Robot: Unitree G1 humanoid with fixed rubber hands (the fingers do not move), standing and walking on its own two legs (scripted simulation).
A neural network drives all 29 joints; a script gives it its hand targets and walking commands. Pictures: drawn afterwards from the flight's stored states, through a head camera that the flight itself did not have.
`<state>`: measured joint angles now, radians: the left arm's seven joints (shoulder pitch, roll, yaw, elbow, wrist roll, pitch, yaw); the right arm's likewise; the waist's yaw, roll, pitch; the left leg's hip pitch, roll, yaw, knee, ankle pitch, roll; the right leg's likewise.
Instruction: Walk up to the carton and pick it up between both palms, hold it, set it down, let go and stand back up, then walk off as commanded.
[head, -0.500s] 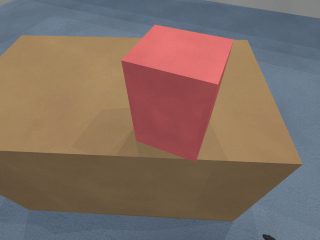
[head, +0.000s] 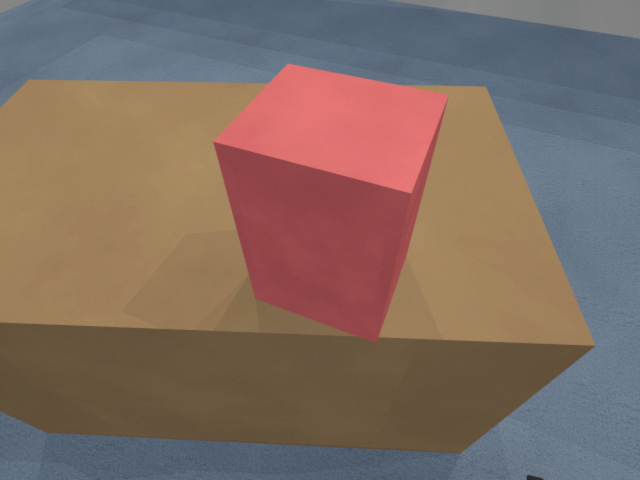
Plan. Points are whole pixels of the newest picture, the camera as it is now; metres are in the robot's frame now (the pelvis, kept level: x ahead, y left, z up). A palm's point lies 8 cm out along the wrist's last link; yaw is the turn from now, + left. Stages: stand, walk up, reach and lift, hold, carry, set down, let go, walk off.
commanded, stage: walk up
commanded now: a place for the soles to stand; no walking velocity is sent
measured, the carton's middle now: (335, 214) +0.43 +0.00 +0.09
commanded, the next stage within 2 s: stand in 0.72 s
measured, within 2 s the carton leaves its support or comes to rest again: neither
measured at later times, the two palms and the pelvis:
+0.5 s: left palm out of the picture +0.10 +0.27 -0.12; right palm out of the picture +0.09 -0.29 -0.13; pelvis +0.02 -0.01 +0.00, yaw +0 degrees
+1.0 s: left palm out of the picture +0.11 +0.27 -0.13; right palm out of the picture +0.11 -0.29 -0.13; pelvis +0.01 -0.01 -0.01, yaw -1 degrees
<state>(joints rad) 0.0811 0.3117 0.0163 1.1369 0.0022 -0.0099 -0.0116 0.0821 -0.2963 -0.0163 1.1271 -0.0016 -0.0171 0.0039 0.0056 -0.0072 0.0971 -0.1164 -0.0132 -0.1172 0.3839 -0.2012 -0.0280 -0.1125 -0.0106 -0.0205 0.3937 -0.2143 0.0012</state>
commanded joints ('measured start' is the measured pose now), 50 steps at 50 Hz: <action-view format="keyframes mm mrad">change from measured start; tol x4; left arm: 1 -46 230 43 -74 -3 -23 16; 46 -66 227 58 -104 -2 -8 12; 47 -409 278 76 -454 -33 176 24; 48 -326 249 83 -601 -36 280 28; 50 -240 215 91 -601 3 382 5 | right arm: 1 -51 -226 -39 -72 2 -25 -20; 46 -17 -228 -35 -100 -8 -24 -36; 47 -306 -70 -113 -224 -106 -142 -5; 50 -179 -99 -119 -273 -97 -100 28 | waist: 1 1 1 -128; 44 5 6 -111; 46 1 -4 -115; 47 -42 -73 -97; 50 -63 -34 -148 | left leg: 1 3 97 -37 -43 233 44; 45 1 91 -33 -26 253 47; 46 4 91 -33 -22 241 49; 47 -66 14 219 112 -41 -47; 50 -103 21 200 177 -19 2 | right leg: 1 37 -121 81 -79 152 -28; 22 61 -124 77 -59 221 -37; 46 40 -119 83 -78 154 -37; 47 -176 -18 -20 44 38 17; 50 -108 -14 -44 121 117 11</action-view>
